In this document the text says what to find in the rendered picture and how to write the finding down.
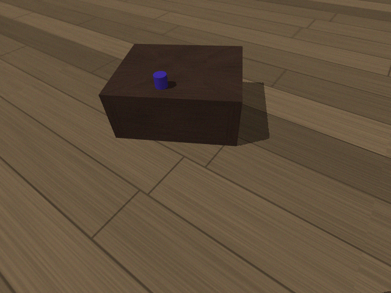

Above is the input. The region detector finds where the can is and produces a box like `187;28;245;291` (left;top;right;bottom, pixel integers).
153;71;168;90

